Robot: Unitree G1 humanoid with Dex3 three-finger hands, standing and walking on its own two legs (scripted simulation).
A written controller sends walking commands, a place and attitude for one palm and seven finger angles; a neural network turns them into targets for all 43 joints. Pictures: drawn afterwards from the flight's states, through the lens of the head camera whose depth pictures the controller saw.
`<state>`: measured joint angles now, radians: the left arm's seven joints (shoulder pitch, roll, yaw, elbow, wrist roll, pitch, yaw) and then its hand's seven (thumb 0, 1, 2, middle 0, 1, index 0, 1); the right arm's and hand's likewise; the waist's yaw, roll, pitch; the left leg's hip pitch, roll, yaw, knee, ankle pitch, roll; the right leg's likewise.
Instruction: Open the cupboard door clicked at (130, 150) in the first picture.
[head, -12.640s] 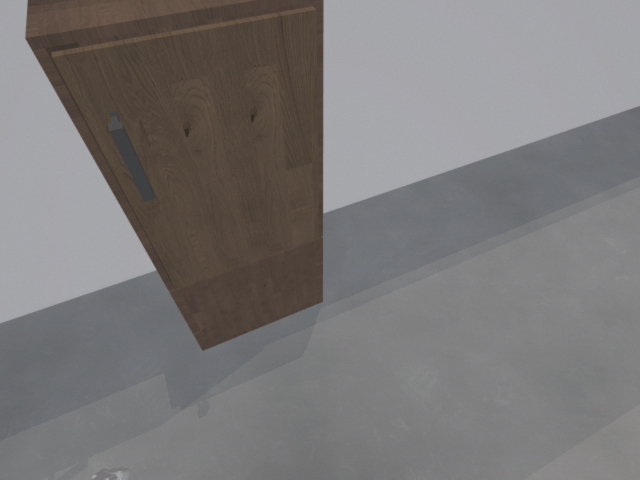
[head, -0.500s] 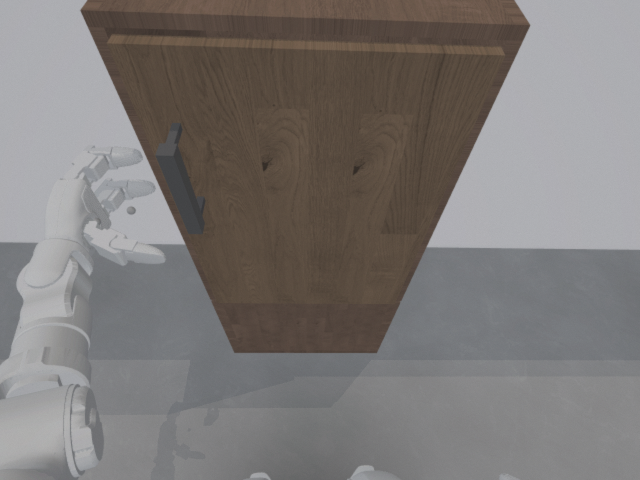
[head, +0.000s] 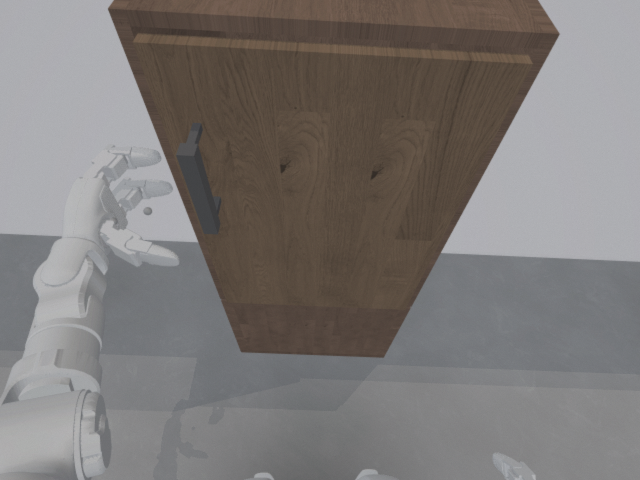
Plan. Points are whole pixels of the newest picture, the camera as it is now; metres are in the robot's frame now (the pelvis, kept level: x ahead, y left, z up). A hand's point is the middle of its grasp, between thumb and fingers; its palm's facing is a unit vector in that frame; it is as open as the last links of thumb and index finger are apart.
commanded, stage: slide the fingers in behind the handle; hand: left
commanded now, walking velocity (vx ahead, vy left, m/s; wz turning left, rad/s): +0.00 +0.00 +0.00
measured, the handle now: (204, 182) +0.47 +0.16 +0.09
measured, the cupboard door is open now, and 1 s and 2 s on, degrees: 0 0 0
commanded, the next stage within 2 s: close the thumb around the handle in 1.70 s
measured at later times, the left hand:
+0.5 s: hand (174, 214) +0.42 +0.19 +0.08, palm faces -0.02 -1.00 +0.00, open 13.9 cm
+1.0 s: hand (206, 215) +0.42 +0.15 +0.08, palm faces -0.02 -1.00 -0.01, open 13.9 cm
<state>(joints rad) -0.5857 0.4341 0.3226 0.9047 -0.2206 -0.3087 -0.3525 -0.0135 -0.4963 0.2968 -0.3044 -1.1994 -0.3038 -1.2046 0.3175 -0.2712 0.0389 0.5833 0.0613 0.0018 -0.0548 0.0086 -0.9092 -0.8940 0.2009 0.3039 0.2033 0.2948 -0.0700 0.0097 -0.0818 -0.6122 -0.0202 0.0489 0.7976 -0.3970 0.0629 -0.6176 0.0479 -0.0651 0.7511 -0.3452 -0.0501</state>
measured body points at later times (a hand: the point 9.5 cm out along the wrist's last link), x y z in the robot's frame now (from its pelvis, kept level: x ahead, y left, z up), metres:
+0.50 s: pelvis +0.00 +0.01 +0.00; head +0.06 +0.02 +0.45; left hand +0.42 +0.24 +0.08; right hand +0.08 -0.25 -0.11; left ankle -0.01 +0.08 -0.71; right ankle +0.01 -0.09 -0.71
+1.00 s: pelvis +0.00 -0.01 +0.00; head +0.05 -0.01 +0.45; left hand +0.41 +0.20 +0.08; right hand +0.08 -0.26 -0.12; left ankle -0.01 +0.08 -0.71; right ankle +0.01 -0.09 -0.71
